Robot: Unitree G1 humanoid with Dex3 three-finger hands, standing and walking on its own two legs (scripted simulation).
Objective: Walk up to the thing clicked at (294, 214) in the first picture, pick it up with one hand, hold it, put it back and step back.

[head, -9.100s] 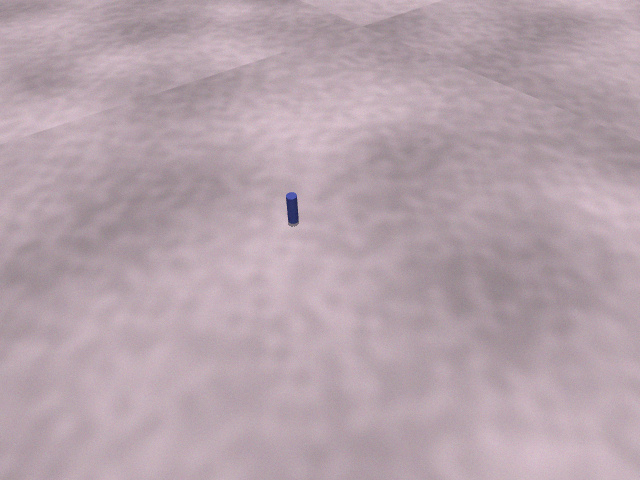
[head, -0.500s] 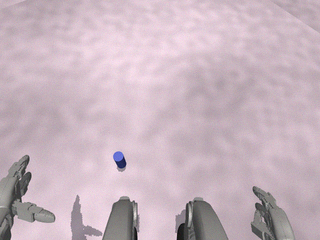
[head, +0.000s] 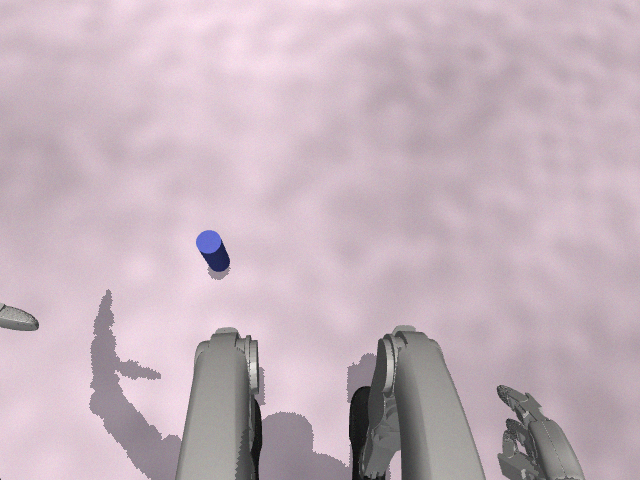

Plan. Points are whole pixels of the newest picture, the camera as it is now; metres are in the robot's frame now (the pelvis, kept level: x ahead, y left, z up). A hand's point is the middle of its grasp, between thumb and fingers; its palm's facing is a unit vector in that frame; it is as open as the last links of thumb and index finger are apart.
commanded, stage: go down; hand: left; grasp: from the side
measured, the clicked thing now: (214, 252) +0.49 +0.21 -0.41
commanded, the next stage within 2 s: approach in 1.08 s
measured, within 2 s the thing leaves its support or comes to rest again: neither
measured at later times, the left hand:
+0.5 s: hand (7, 247) +0.39 +0.38 -0.07, palm faces +0.13 -0.98 -0.12, open 17.3 cm
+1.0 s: hand (10, 239) +0.40 +0.39 -0.09, palm faces +0.12 -0.99 -0.10, open 17.4 cm
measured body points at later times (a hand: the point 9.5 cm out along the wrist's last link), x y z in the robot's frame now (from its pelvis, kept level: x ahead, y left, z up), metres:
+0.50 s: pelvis -0.01 +0.00 -0.07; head +0.20 +0.05 +0.32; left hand +0.37 +0.44 -0.07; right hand +0.13 -0.28 -0.18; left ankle +0.07 +0.12 -0.44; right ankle +0.09 -0.12 -0.44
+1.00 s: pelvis -0.02 +0.00 -0.10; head +0.20 +0.06 +0.29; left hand +0.39 +0.45 -0.08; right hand +0.12 -0.28 -0.20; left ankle +0.07 +0.12 -0.44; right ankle +0.09 -0.12 -0.44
